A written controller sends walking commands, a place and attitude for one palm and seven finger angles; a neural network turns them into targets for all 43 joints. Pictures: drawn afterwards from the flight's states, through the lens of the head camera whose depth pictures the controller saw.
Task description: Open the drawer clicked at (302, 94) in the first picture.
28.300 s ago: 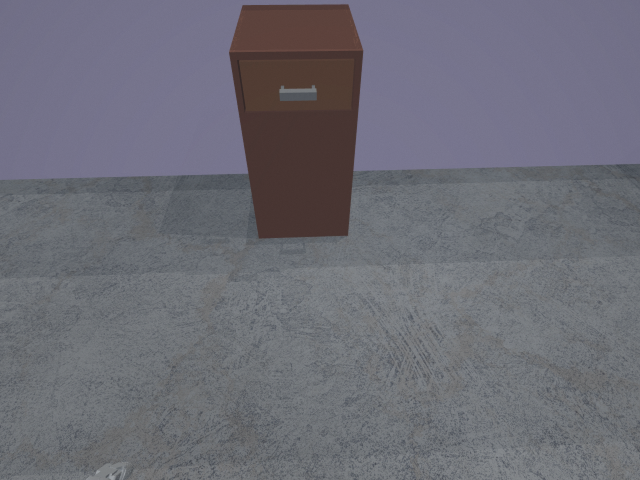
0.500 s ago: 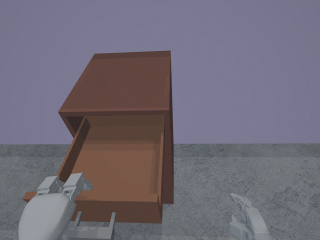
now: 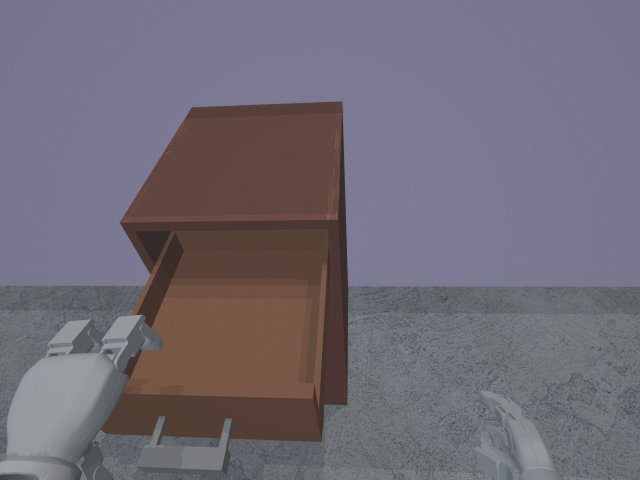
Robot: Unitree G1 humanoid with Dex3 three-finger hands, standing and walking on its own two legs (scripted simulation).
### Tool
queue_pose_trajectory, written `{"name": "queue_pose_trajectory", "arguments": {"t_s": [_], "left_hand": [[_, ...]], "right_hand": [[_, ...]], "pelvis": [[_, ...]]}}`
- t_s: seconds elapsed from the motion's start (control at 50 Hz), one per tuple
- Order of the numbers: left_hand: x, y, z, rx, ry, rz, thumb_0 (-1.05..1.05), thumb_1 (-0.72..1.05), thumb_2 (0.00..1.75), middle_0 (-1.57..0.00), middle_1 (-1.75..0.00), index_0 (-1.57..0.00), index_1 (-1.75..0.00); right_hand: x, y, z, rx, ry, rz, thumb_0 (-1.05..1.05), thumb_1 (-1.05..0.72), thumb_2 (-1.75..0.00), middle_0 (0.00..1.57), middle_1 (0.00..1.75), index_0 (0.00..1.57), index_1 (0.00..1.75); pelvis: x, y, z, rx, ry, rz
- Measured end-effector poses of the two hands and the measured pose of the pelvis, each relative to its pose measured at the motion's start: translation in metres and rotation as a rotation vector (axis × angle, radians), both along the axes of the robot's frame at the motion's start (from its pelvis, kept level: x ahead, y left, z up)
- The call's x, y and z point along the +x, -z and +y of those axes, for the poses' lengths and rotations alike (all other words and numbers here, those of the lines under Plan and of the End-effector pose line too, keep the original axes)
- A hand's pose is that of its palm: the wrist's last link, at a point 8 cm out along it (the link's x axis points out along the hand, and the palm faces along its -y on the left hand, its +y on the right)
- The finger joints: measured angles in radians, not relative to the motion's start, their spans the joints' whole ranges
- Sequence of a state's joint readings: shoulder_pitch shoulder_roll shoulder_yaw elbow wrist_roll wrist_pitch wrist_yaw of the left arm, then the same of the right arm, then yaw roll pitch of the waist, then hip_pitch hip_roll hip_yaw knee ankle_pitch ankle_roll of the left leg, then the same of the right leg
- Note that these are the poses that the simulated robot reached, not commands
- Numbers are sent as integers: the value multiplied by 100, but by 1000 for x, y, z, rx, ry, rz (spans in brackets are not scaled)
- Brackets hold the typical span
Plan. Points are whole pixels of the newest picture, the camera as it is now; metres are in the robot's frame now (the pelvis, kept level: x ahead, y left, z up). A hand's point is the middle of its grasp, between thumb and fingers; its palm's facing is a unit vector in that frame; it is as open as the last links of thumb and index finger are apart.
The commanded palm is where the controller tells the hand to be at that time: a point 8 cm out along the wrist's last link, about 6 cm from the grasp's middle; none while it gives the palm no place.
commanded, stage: draw the hand back to the body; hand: left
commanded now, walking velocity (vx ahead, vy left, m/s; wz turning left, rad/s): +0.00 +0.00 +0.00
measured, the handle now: (189, 442) +0.17 +0.23 -0.08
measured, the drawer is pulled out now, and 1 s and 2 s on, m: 0.30 0.30 0.30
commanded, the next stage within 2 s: step back with the hand held close in 1.02 s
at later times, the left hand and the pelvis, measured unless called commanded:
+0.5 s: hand (124, 346) +0.18 +0.23 +0.15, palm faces +0.39 -0.83 -0.41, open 11.5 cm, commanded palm +0.13 +0.27 +0.17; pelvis +0.01 -0.01 +0.01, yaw +2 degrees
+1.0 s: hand (116, 341) +0.18 +0.23 +0.16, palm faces +0.42 -0.81 -0.41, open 7.7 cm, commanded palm +0.13 +0.27 +0.18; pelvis +0.01 -0.01 +0.01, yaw +3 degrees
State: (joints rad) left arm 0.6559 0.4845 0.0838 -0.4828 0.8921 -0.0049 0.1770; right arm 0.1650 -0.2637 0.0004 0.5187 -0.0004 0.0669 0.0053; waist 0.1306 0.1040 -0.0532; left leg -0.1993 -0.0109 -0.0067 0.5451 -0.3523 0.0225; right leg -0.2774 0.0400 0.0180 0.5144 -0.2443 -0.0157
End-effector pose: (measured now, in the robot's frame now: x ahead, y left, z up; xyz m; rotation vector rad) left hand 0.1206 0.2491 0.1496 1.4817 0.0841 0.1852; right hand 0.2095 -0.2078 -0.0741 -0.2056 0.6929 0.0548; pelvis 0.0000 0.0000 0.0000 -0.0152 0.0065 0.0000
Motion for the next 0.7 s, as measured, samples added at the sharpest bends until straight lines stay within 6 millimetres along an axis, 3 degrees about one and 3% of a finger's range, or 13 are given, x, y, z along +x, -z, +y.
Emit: {"name": "queue_pose_trajectory", "arguments": {"t_s": [0.04, 0.12, 0.16, 0.22, 0.38, 0.56, 0.7], "left_hand": [[1, -3, 2, 5, -1, -8, 0, -49, 30, -32, -120, -32, -120], [3, 6, 7, -655, -83, -149, -1, -48, 31, -32, -119, -32, -119], [5, 10, 7, -833, -101, -207, -1, -45, 32, -32, -117, -31, -117], [9, 4, 5, -958, -79, -297, -1, -39, 35, -31, -113, -31, -113], [21, -25, 10, -976, 9, -417, -1, -16, 45, -29, -98, -29, -98], [23, -24, 14, -969, -23, -387, 0, 14, 58, -27, -79, -26, -78], [20, -34, 19, -938, -28, -431, 0, 38, 68, -25, -63, -25, -63]], "right_hand": [[0, 0, 1, 6, 4, 2, 1, -90, -90, 20, 30, 20, 30], [-4, -6, 5, 27, 62, -73, 1, -90, -90, 20, 30, 20, 30], [-8, -9, 7, 18, 75, -98, 1, -90, -90, 20, 30, 20, 30], [-13, -12, 9, 1, 66, -116, 1, -90, -90, 20, 30, 20, 30], [-14, -8, 5, -5, 51, -101, 1, -90, -90, 20, 30, 20, 30], [-7, -9, -9, -20, 70, -92, 1, -90, -90, 20, 30, 20, 30], [-1, -10, -12, -22, 71, -100, 1, -90, -90, 20, 30, 20, 30]], "pelvis": [[0, -1, 0, 0, 0, -1], [2, -2, -1, 3, -18, -41], [5, -3, -2, 4, -26, -51], [11, -4, -5, 3, -38, -60], [15, -6, -8, 2, -43, -61], [14, -8, -10, 3, -39, -40], [15, -9, -12, 4, -45, -45]]}}
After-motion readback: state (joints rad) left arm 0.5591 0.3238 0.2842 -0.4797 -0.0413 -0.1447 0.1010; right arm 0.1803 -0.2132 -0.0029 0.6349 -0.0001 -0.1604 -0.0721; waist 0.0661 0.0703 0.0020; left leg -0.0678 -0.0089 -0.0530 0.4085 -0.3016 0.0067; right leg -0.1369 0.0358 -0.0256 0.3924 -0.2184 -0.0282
